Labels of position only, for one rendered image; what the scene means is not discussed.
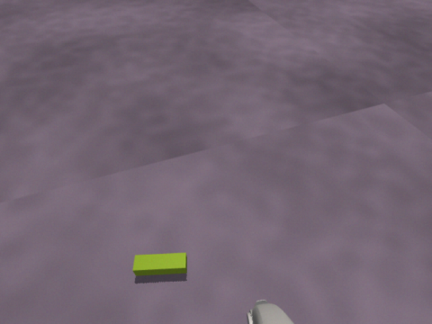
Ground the carton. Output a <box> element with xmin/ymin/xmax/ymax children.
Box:
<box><xmin>133</xmin><ymin>252</ymin><xmax>187</xmax><ymax>276</ymax></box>

